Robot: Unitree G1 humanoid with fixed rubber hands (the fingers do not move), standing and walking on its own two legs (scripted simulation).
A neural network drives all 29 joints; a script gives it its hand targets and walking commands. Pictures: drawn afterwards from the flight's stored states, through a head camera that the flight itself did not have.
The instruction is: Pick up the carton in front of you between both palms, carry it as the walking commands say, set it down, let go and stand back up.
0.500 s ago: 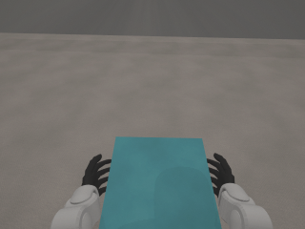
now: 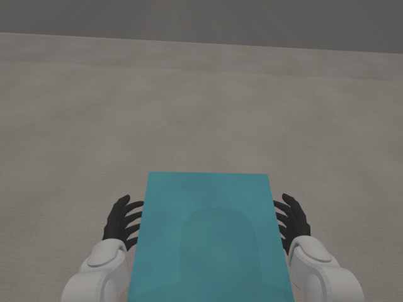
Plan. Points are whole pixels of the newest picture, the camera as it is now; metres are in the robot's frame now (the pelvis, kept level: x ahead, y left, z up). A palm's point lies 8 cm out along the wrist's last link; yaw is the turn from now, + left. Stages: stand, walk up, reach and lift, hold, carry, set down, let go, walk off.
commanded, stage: carry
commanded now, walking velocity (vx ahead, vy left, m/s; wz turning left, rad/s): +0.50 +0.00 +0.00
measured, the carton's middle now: (205, 253) +0.23 +0.00 +0.02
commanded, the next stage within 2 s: none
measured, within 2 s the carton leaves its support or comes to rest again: neither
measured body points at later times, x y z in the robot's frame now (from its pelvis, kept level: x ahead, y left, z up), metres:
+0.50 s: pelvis +0.31 -0.05 +0.00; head +0.31 -0.07 +0.45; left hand +0.54 +0.11 +0.08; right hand +0.56 -0.19 +0.07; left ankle +0.42 +0.11 -0.70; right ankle +0.25 -0.13 -0.75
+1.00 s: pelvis +0.50 -0.02 -0.01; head +0.48 -0.02 +0.44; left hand +0.74 +0.13 +0.08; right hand +0.74 -0.18 +0.08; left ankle +0.52 +0.07 -0.75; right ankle +0.43 -0.14 -0.75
